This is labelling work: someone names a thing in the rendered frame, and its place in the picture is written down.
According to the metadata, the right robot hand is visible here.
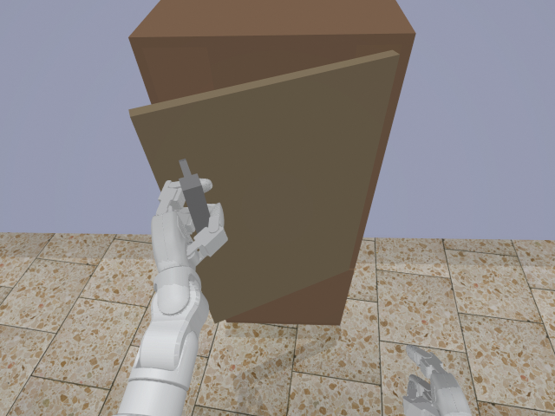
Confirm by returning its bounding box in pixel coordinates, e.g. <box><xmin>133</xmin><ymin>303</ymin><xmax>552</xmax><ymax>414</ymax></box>
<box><xmin>402</xmin><ymin>345</ymin><xmax>472</xmax><ymax>416</ymax></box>

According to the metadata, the left robot hand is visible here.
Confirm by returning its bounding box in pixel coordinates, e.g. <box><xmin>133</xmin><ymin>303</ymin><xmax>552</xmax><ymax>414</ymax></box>
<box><xmin>151</xmin><ymin>179</ymin><xmax>228</xmax><ymax>273</ymax></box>

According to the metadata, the cupboard door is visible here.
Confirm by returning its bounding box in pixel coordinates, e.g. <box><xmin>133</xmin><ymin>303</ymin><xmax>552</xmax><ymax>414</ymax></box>
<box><xmin>128</xmin><ymin>50</ymin><xmax>400</xmax><ymax>323</ymax></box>

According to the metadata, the left robot forearm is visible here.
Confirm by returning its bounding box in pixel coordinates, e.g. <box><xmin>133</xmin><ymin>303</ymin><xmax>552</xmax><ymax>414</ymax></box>
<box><xmin>112</xmin><ymin>266</ymin><xmax>209</xmax><ymax>416</ymax></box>

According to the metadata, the handle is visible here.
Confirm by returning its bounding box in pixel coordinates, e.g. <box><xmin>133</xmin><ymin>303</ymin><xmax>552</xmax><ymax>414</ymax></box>
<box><xmin>179</xmin><ymin>159</ymin><xmax>210</xmax><ymax>234</ymax></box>

